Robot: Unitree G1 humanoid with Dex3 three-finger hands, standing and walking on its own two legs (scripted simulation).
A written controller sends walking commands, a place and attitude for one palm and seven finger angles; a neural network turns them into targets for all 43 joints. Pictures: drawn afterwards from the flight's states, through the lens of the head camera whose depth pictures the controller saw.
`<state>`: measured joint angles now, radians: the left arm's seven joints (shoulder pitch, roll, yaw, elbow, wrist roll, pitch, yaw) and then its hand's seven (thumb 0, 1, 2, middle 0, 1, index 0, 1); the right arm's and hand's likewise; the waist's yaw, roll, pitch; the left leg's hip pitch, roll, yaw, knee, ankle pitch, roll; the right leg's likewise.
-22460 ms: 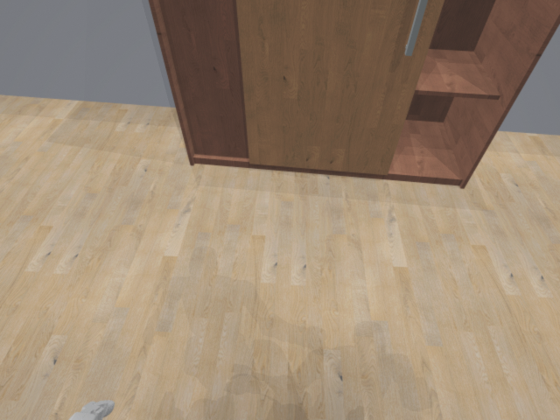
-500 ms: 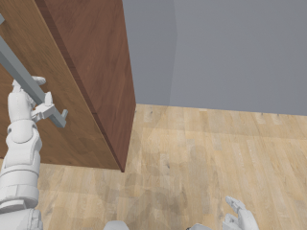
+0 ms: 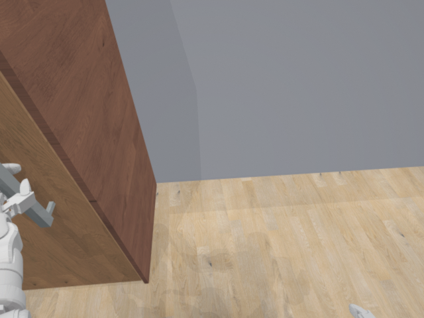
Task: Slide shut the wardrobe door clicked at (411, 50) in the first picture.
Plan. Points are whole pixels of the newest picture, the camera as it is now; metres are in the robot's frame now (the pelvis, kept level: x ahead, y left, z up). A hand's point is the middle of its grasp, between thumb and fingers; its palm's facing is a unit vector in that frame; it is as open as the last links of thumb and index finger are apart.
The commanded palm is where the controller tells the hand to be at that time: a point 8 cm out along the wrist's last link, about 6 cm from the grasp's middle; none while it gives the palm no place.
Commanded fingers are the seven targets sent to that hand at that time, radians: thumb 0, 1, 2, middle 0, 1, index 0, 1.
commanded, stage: stop walking and hold the door there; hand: left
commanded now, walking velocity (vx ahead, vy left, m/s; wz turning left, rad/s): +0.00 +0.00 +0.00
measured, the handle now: (8, 171) +0.35 +0.41 +0.09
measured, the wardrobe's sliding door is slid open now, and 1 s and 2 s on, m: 0.00 0.00 0.00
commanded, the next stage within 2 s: loosen the grip on the handle in 1.76 s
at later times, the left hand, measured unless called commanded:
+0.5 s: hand (23, 196) +0.31 +0.38 +0.06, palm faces +0.58 -0.75 -0.33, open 5.9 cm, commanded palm +0.27 +0.41 +0.06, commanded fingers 0.00 0.90 0.90 -0.45 -1.40 -0.45 -1.40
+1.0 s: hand (23, 199) +0.31 +0.38 +0.06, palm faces +0.41 -0.87 -0.28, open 5.8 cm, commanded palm +0.27 +0.40 +0.06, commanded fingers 0.00 0.90 0.90 -0.45 -1.40 -0.45 -1.40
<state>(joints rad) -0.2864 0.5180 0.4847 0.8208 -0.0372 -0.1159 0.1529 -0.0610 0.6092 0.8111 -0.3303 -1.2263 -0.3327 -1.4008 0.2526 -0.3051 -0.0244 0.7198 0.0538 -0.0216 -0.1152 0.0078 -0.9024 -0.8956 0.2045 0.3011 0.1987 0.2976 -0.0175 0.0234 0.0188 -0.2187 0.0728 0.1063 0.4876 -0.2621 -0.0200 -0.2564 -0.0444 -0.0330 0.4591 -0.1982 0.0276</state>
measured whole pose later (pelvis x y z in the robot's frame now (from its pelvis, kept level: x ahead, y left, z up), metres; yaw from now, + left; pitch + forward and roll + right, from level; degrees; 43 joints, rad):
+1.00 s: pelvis -0.06 +0.10 -0.02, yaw +2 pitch -2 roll +2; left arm -0.40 0.39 0.29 0.66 -0.03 -0.19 0.10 -0.08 0.65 0.80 -0.41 -1.38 -0.38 -1.40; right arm 0.20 -0.27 -0.02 0.72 0.04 -0.03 -0.08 0.01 -0.90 -0.90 0.21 0.30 0.20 0.30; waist 0.00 -0.01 0.13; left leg -0.31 0.02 0.07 0.68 -0.32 -0.01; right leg -0.43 -0.18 -0.02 0.86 -0.45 0.05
